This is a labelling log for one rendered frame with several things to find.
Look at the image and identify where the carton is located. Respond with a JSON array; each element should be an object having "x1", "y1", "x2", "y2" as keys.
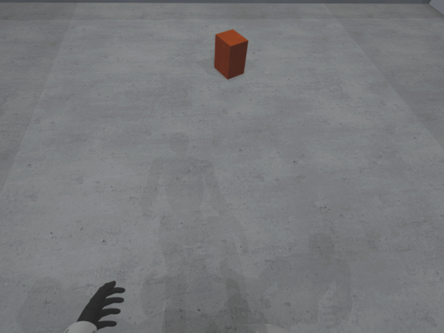
[{"x1": 214, "y1": 29, "x2": 248, "y2": 79}]

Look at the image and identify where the left robot hand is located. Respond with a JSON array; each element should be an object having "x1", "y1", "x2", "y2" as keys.
[{"x1": 77, "y1": 281, "x2": 125, "y2": 330}]

